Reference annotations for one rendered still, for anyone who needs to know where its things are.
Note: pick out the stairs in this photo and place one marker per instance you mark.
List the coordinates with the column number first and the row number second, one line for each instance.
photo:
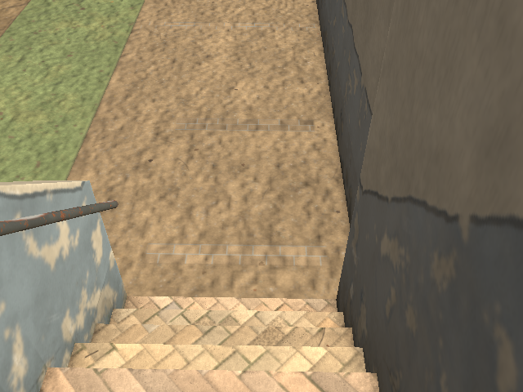
column 217, row 344

